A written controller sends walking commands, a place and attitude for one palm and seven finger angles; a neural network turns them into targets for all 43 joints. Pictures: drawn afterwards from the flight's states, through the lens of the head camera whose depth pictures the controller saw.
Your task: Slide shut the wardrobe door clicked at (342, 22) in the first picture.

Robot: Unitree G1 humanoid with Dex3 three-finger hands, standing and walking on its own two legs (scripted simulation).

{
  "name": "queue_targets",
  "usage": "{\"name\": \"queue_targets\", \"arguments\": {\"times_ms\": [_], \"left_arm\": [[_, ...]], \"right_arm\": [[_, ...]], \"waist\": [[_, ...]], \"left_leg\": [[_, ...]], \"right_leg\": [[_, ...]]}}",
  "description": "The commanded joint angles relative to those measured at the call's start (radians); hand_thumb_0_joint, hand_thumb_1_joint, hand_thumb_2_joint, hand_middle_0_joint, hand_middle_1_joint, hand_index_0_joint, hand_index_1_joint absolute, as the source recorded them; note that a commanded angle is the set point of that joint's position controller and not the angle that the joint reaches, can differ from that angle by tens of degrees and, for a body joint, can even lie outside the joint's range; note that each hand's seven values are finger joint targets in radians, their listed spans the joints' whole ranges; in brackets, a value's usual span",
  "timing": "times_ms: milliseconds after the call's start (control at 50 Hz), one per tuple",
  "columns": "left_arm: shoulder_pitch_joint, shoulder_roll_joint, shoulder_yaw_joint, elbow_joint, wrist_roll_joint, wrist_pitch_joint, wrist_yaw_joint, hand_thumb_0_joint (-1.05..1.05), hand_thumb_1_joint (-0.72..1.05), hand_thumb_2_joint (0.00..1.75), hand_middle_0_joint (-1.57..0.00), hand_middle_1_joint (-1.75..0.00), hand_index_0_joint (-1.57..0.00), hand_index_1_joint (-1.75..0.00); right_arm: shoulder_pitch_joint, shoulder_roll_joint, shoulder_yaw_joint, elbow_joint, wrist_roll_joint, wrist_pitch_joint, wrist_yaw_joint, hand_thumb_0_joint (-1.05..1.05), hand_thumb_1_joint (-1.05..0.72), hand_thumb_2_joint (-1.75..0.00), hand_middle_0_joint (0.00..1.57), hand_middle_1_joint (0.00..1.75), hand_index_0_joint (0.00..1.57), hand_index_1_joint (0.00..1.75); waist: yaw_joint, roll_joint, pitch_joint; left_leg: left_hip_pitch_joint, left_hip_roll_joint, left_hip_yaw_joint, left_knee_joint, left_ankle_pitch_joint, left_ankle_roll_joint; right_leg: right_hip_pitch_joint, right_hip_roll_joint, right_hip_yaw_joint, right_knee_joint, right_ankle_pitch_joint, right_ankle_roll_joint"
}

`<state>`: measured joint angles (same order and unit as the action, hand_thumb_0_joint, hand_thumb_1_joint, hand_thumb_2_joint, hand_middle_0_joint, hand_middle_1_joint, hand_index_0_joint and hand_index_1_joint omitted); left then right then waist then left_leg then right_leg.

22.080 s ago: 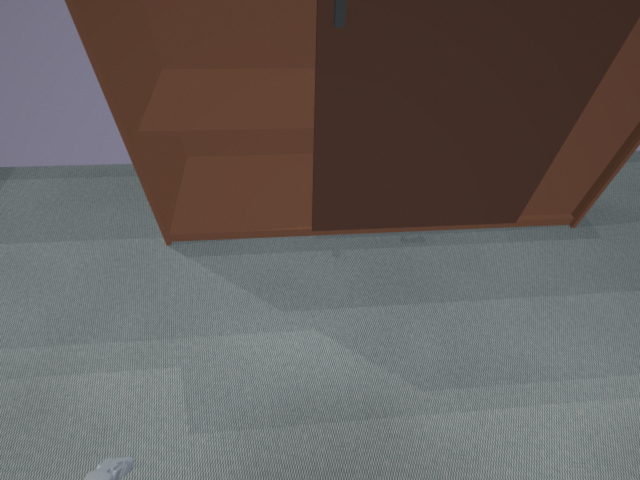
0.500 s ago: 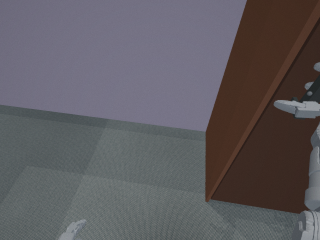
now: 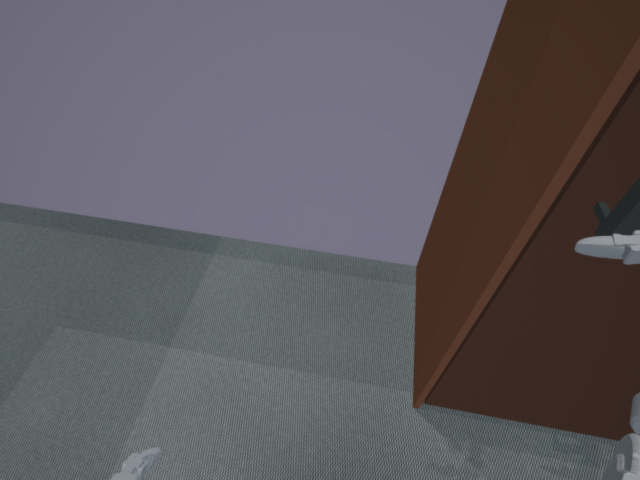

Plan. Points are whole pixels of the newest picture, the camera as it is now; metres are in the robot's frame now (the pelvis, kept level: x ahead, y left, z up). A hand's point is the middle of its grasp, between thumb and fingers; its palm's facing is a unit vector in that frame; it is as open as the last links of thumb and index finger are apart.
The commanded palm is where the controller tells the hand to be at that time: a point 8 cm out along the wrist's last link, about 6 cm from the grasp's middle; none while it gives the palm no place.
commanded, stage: slip the hand off the handle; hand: right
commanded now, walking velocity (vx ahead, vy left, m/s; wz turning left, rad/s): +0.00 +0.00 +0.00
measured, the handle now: out of the picture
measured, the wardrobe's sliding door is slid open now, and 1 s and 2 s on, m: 0.00 0.00 0.00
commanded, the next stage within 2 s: draw the hand back to the body in 1.08 s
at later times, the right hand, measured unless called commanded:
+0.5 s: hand out of the picture +0.38 -0.39 +0.18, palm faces +0.54 +0.82 -0.21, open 14.7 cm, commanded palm +0.33 -0.41 +0.19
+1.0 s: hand out of the picture +0.30 -0.38 +0.18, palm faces +0.56 +0.80 -0.20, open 14.7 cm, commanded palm +0.25 -0.40 +0.19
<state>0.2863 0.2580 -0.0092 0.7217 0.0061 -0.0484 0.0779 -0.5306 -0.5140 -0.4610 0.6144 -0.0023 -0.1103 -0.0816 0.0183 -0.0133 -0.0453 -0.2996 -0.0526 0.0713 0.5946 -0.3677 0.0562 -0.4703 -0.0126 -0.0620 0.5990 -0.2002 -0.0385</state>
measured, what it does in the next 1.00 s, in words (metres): stands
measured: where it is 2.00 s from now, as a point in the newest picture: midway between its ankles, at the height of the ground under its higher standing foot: outside the picture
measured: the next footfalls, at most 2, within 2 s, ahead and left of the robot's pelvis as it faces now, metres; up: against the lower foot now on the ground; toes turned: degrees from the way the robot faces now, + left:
none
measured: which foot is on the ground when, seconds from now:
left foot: down 0.00-1.00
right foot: down 0.00-1.00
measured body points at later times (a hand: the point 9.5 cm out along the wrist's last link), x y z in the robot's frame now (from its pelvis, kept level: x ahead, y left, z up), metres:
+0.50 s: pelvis +0.00 -0.01 -0.01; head +0.03 -0.02 +0.44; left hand +0.07 +0.26 -0.12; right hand +0.35 -0.43 +0.19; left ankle -0.04 +0.08 -0.73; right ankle +0.07 -0.10 -0.73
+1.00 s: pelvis -0.01 -0.03 +0.00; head +0.00 -0.03 +0.45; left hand +0.18 +0.20 -0.09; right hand +0.26 -0.42 +0.19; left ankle -0.04 +0.08 -0.73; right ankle +0.07 -0.10 -0.73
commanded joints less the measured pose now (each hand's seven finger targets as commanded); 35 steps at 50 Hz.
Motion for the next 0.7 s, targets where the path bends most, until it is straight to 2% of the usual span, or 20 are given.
{"name": "queue_targets", "arguments": {"times_ms": [0,60,100,140,160,220,240,300,320,360,380,420,440,480,520,560,600,620,640,680], "left_arm": [[0.018,0.154,0.056,-0.11,-0.003,-0.025,0.014,0.0,0.9,0.9,-0.2,-0.3,-0.2,-0.3],[0.028,0.157,0.057,-0.107,-0.005,-0.025,0.014,0.0,0.9,0.9,-0.2,-0.3,-0.2,-0.3],[0.039,0.164,0.057,-0.101,-0.008,-0.023,0.017,0.0,0.9,0.9,-0.2,-0.3,-0.2,-0.3],[0.043,0.165,0.057,-0.098,-0.01,-0.022,0.019,0.0,0.9,0.9,-0.2,-0.3,-0.2,-0.3],[0.045,0.166,0.057,-0.099,-0.011,-0.022,0.018,0.0,0.9,0.9,-0.2,-0.3,-0.2,-0.3],[0.056,0.17,0.059,-0.097,-0.012,-0.019,0.018,0.0,0.9,0.9,-0.2,-0.3,-0.2,-0.3],[0.06,0.173,0.056,-0.094,-0.014,-0.016,0.018,0.0,0.9,0.9,-0.2,-0.3,-0.2,-0.3],[0.074,0.18,0.061,-0.094,-0.012,-0.013,0.018,0.0,0.9,0.9,-0.2,-0.3,-0.2,-0.3],[0.07,0.178,0.057,-0.097,-0.014,-0.013,0.017,0.0,0.9,0.9,-0.2,-0.3,-0.2,-0.3],[0.082,0.186,0.06,-0.095,-0.013,-0.008,0.018,0.0,0.9,0.9,-0.2,-0.3,-0.2,-0.3],[0.076,0.18,0.057,-0.106,-0.014,-0.008,0.016,0.0,0.9,0.9,-0.2,-0.3,-0.2,-0.3],[0.071,0.178,0.062,-0.116,-0.017,-0.008,0.013,0.0,0.9,0.9,-0.2,-0.3,-0.2,-0.3],[0.067,0.179,0.064,-0.122,-0.019,-0.007,0.012,0.0,0.9,0.9,-0.2,-0.3,-0.2,-0.3],[0.053,0.177,0.064,-0.135,-0.024,-0.009,0.011,0.0,0.9,0.9,-0.2,-0.3,-0.2,-0.3],[0.039,0.177,0.061,-0.143,-0.028,-0.011,0.013,0.0,0.9,0.9,-0.2,-0.3,-0.2,-0.3],[0.024,0.177,0.061,-0.146,-0.03,-0.017,0.016,0.0,0.9,0.9,-0.2,-0.3,-0.2,-0.3],[0.007,0.171,0.059,-0.157,-0.027,-0.022,0.017,0.0,0.9,0.9,-0.2,-0.3,-0.2,-0.3],[-0.01,0.16,0.053,-0.168,-0.027,-0.026,0.017,0.0,0.9,0.9,-0.2,-0.3,-0.2,-0.3],[-0.02,0.155,0.052,-0.166,-0.029,-0.029,0.018,0.0,0.9,0.9,-0.2,-0.3,-0.2,-0.3],[-0.042,0.151,0.051,-0.175,-0.029,-0.039,0.023,0.0,0.9,0.9,-0.2,-0.3,-0.2,-0.3]], "right_arm": [[-0.395,-0.38,-0.083,-0.201,-0.002,-0.092,-0.001,0.0,0.55,-0.2,0.25,1.15,0.25,1.15],[-0.4,-0.396,-0.084,-0.168,-0.001,-0.114,0.024,0.0,0.55,-0.2,0.25,1.15,0.25,1.15],[-0.418,-0.41,-0.087,-0.13,0.007,-0.121,0.049,0.0,0.55,-0.2,0.25,1.15,0.25,1.15],[-0.427,-0.449,-0.113,-0.102,0.014,-0.133,0.069,0.0,0.55,-0.2,0.25,1.15,0.25,1.15],[-0.448,-0.438,-0.096,-0.112,0.016,-0.141,0.08,0.0,0.55,-0.2,0.25,1.15,0.25,1.15],[-0.405,-0.475,-0.131,-0.074,0.019,-0.155,0.1,0.0,0.55,-0.2,0.25,1.15,0.25,1.15],[-0.453,-0.469,-0.108,-0.065,0.02,-0.159,0.108,0.0,0.55,-0.2,0.25,1.15,0.25,1.15],[-0.442,-0.514,-0.152,-0.047,0.025,-0.176,0.122,0.0,0.55,-0.2,0.25,1.15,0.25,1.15],[-0.44,-0.49,-0.124,-0.03,0.025,-0.175,0.129,0.0,0.55,-0.2,0.25,1.15,0.25,1.15],[-0.442,-0.551,-0.171,-0.002,0.022,-0.181,0.133,0.0,0.55,-0.2,0.25,1.15,0.25,1.15],[-0.438,-0.499,-0.126,-0.018,0.025,-0.183,0.141,0.0,0.55,-0.2,0.25,1.15,0.25,1.15],[-0.378,-0.463,-0.119,-0.04,0.037,-0.183,0.144,0.0,0.55,-0.2,0.25,1.15,0.25,1.15],[-0.339,-0.465,-0.129,-0.064,0.043,-0.177,0.144,0.0,0.55,-0.2,0.25,1.15,0.25,1.15],[-0.318,-0.438,-0.116,-0.142,0.056,-0.169,0.14,0.0,0.55,-0.2,0.25,1.15,0.25,1.15],[-0.238,-0.428,-0.14,-0.161,0.072,-0.151,0.128,0.0,0.55,-0.2,0.25,1.15,0.25,1.15],[-0.202,-0.452,-0.183,-0.201,0.084,-0.14,0.115,0.0,0.55,-0.2,0.25,1.15,0.25,1.15],[-0.184,-0.49,-0.228,-0.311,0.084,-0.144,0.097,0.0,0.55,-0.2,0.25,1.15,0.25,1.15],[-0.159,-0.446,-0.197,-0.347,0.081,-0.136,0.091,0.0,0.55,-0.2,0.25,1.15,0.25,1.15],[-0.156,-0.425,-0.185,-0.372,0.08,-0.129,0.084,0.0,0.55,-0.2,0.25,1.15,0.25,1.15],[-0.098,-0.398,-0.174,-0.45,0.078,-0.113,0.075,0.0,0.55,-0.2,0.25,1.15,0.25,1.15]], "waist": [[-0.003,-0.061,-0.262],[0.001,-0.069,-0.264],[0.017,-0.047,-0.241],[0.008,-0.073,-0.251],[0.014,-0.092,-0.262],[0.003,-0.103,-0.268],[0.021,-0.092,-0.249],[0.012,-0.086,-0.272],[0.014,-0.105,-0.267],[0.008,-0.104,-0.263],[0.011,-0.11,-0.265],[0.002,-0.104,-0.28],[-0.012,-0.121,-0.283],[-0.015,-0.145,-0.299],[-0.022,-0.09,-0.272],[-0.034,-0.09,-0.251],[-0.054,-0.124,-0.302],[-0.051,-0.143,-0.304],[-0.043,-0.142,-0.278],[-0.05,-0.181,-0.279]], "left_leg": [[-0.08,0.025,-0.089,-0.101,0.269,-0.059],[-0.096,0.024,-0.091,-0.093,0.28,-0.06],[-0.117,0.022,-0.093,-0.098,0.259,-0.065],[-0.114,0.025,-0.096,-0.093,0.259,-0.062],[-0.124,0.024,-0.093,-0.092,0.248,-0.06],[-0.131,0.02,-0.094,-0.083,0.256,-0.056],[-0.149,0.019,-0.087,-0.083,0.24,-0.056],[-0.152,0.014,-0.087,-0.079,0.218,-0.053],[-0.162,0.015,-0.086,-0.076,0.214,-0.052],[-0.17,0.013,-0.085,-0.072,0.196,-0.05],[-0.178,0.012,-0.079,-0.071,0.18,-0.05],[-0.178,0.007,-0.076,-0.07,0.181,-0.046],[-0.172,0.004,-0.072,-0.069,0.176,-0.043],[-0.173,-0.002,-0.064,-0.069,0.166,-0.038],[-0.154,-0.003,-0.061,-0.076,0.161,-0.04],[-0.144,-0.003,-0.06,-0.081,0.151,-0.041],[-0.11,-0.006,-0.06,-0.071,0.166,-0.036],[-0.111,-0.005,-0.057,-0.07,0.175,-0.036],[-0.127,-0.008,-0.05,-0.072,0.161,-0.036],[-0.131,-0.01,-0.047,-0.074,0.153,-0.033]], "right_leg": [[0.277,0.003,0.08,-0.031,0.13,-0.018],[0.281,0.002,0.084,-0.021,0.138,-0.019],[0.264,0.002,0.084,-0.016,0.113,-0.021],[0.256,0.002,0.086,-0.013,0.113,-0.019],[0.27,0.002,0.088,-0.013,0.113,-0.018],[0.271,0.001,0.091,-0.001,0.133,-0.019],[0.265,-0.001,0.099,-0.003,0.121,-0.018],[0.264,-0.003,0.105,0.001,0.113,-0.018],[0.264,-0.001,0.104,0.001,0.113,-0.018],[0.25,-0.004,0.11,0.002,0.098,-0.017],[0.261,-0.004,0.114,-0.003,0.091,-0.016],[0.287,-0.008,0.117,-0.002,0.108,-0.017],[0.293,-0.009,0.121,-0.006,0.111,-0.015],[0.328,-0.014,0.132,-0.016,0.121,-0.012],[0.302,-0.016,0.13,-0.027,0.107,-0.014],[0.286,-0.016,0.125,-0.037,0.09,-0.014],[0.312,-0.019,0.124,-0.039,0.12,-0.011],[0.33,-0.019,0.125,-0.042,0.138,-0.01],[0.341,-0.025,0.132,-0.05,0.126,-0.007],[0.373,-0.031,0.143,-0.063,0.128,-0.003]]}}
